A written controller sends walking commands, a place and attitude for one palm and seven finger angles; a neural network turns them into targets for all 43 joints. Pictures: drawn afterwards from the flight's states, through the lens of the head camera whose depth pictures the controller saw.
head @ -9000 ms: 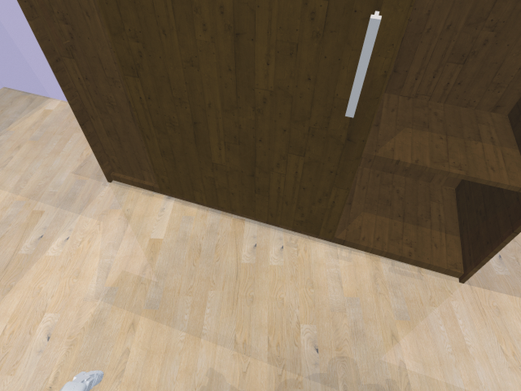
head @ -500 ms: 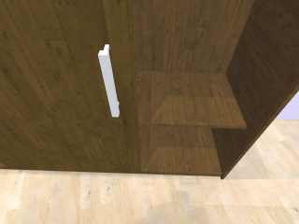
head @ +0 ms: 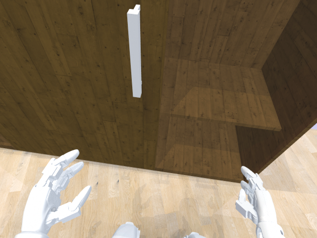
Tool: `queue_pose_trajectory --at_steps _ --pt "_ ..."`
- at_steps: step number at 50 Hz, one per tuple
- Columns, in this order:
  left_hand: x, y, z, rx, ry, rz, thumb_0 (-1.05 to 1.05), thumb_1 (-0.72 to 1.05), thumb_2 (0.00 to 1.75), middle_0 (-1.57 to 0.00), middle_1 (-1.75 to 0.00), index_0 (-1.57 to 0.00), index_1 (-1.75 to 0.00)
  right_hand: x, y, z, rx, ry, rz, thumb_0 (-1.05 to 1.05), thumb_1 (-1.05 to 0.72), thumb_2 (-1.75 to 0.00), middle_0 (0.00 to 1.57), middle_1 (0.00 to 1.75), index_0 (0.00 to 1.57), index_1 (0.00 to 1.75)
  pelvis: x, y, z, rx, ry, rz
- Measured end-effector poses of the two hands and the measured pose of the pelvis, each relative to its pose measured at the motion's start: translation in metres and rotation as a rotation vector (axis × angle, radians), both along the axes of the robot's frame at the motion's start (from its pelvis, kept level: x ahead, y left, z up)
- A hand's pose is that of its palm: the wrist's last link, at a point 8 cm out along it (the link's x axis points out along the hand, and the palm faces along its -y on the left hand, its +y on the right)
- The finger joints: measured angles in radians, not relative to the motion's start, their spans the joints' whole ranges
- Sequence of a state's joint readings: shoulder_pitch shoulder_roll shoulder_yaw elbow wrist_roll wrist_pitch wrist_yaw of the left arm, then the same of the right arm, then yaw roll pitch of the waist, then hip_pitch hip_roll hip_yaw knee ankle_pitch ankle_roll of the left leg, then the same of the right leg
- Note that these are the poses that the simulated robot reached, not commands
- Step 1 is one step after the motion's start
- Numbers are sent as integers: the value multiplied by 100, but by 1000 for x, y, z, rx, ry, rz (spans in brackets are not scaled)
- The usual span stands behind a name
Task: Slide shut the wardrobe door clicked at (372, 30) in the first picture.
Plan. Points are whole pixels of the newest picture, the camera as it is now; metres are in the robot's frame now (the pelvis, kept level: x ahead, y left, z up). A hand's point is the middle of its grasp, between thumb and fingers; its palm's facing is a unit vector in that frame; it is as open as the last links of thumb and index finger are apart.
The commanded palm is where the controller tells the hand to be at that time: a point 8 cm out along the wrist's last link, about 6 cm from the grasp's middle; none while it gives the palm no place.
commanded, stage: raise the hand with hooked fingers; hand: left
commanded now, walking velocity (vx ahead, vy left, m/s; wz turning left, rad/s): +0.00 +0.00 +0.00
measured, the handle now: (137, 56) +0.55 +0.13 +0.16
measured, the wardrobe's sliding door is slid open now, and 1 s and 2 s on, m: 0.55 0.55 0.55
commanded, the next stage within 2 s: move the hooked fingers beside the handle in 1.56 s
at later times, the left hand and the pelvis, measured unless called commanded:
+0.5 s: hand (61, 159) +0.24 +0.23 +0.11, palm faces +0.00 -1.00 -0.08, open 12.3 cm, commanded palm +0.22 +0.29 +0.12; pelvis +0.01 +0.02 +0.03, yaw -1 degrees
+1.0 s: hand (35, 119) +0.28 +0.28 +0.18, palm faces +0.06 -1.00 -0.08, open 13.9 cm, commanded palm +0.26 +0.32 +0.18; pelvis +0.02 +0.01 +0.06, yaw +0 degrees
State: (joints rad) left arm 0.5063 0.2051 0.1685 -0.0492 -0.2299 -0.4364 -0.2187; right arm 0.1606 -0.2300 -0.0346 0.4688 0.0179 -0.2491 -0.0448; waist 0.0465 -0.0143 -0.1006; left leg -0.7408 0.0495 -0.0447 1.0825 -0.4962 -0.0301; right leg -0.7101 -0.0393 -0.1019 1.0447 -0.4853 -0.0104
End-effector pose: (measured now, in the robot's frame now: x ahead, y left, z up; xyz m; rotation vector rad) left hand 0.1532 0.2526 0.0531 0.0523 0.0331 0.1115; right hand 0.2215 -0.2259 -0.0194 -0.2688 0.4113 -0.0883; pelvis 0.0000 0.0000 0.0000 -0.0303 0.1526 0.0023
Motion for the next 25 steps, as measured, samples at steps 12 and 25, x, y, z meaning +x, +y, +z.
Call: queue_pose_trajectory --at_steps 12,25 --pt "56 8 32 -3 31 -147 1 19 59 -25 -76 -25 -76 -72 25 -39 112 233 -92 2 -90 -89 20 30 21 31 0 9 16 -5 -14 -12" --pt "65 36 61 25 -26 -111 0 -11 46 -27 -95 -28 -95 -82 -14 -12 3 214 -158 2 -91 -90 20 30 20 30 9 17 33 0 -49 -17"
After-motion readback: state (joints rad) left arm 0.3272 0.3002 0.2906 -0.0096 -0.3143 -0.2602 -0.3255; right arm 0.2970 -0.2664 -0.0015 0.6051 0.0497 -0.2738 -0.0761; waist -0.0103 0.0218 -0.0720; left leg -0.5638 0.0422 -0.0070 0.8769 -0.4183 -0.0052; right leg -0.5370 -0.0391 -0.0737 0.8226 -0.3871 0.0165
